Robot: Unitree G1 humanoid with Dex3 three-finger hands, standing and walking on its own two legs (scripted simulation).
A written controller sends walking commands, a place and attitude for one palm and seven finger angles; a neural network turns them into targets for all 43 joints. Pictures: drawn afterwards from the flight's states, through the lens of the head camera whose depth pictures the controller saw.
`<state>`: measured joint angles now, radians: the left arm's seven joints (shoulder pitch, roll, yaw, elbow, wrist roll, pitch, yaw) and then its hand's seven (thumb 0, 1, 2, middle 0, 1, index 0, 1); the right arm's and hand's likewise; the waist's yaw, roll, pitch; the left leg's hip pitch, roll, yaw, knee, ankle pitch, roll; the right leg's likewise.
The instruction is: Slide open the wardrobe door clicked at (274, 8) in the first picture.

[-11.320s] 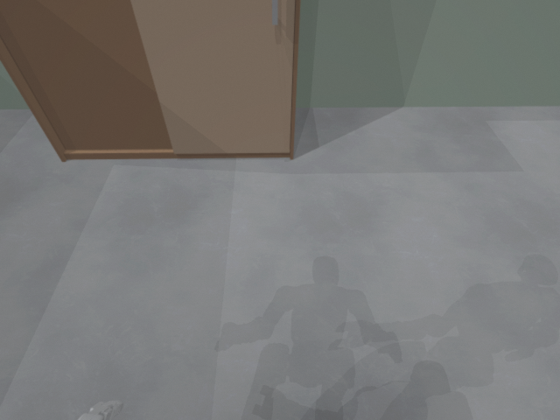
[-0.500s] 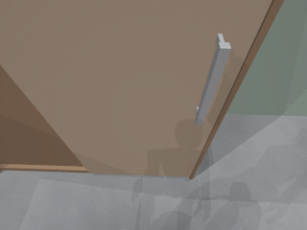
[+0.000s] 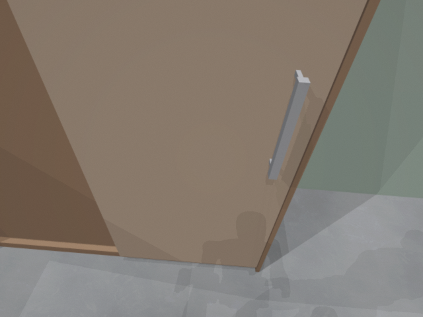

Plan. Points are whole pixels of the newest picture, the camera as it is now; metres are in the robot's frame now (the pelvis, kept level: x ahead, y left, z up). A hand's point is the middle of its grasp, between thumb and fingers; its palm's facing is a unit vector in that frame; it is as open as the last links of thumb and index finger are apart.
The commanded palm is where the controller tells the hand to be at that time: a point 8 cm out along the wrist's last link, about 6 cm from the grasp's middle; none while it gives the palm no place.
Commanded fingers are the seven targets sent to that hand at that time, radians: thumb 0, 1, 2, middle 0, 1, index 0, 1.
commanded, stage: come to a stop and stand still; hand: right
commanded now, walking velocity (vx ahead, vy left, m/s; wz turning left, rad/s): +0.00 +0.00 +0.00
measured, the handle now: (284, 130) +0.51 -0.13 +0.12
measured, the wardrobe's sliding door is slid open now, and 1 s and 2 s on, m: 0.00 0.00 0.00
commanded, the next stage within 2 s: look again from close up in 0.72 s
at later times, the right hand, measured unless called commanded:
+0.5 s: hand out of the picture -0.03 -0.19 -0.17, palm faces +0.05 +0.98 -0.19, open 7.4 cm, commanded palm none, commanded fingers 0.00 -0.90 -0.90 0.20 0.30 0.20 0.30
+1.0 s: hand out of the picture -0.06 -0.20 -0.17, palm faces +0.09 +0.98 -0.18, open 7.4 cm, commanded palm none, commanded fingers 0.00 -0.90 -0.90 0.20 0.30 0.20 0.30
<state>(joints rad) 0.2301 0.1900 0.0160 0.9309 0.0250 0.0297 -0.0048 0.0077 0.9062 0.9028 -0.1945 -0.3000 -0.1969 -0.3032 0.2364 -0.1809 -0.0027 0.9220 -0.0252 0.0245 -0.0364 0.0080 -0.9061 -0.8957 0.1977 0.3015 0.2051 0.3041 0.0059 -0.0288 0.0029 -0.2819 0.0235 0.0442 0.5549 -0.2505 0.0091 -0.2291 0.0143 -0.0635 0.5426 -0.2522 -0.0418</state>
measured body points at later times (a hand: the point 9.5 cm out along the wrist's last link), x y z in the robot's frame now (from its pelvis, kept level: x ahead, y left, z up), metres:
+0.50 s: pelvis -0.03 -0.02 +0.00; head -0.04 -0.02 +0.45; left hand -0.04 +0.22 -0.15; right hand -0.03 -0.24 -0.15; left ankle +0.06 +0.11 -0.73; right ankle +0.03 -0.09 -0.73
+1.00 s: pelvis -0.06 -0.03 +0.00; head -0.07 -0.03 +0.45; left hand -0.01 +0.21 -0.15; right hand -0.07 -0.25 -0.16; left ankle +0.06 +0.11 -0.72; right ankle +0.03 -0.09 -0.73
